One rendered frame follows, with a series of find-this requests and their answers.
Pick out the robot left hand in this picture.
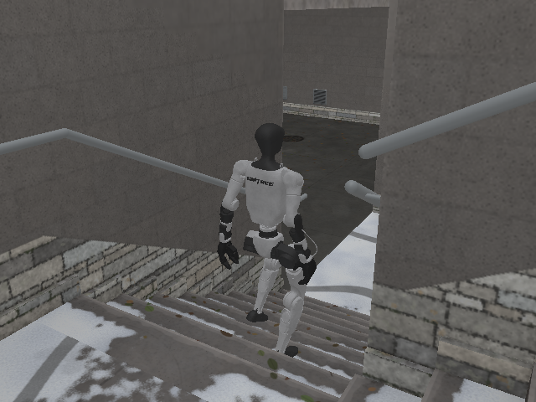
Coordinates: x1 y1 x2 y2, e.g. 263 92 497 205
217 241 239 270

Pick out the robot right hand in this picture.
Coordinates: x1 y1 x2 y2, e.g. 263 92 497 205
293 258 317 285

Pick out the robot left upper arm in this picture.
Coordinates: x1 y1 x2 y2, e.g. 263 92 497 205
222 160 253 211

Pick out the robot right forearm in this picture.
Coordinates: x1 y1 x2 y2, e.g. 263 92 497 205
289 214 312 264

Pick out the right robot thigh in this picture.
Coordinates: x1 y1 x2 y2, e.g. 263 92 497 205
276 243 307 311

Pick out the right robot shin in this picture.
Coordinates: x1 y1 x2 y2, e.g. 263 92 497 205
276 297 304 353

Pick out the robot left forearm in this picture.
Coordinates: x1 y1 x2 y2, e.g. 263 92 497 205
219 201 234 243

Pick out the robot right upper arm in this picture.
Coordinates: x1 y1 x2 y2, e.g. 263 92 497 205
282 168 304 228

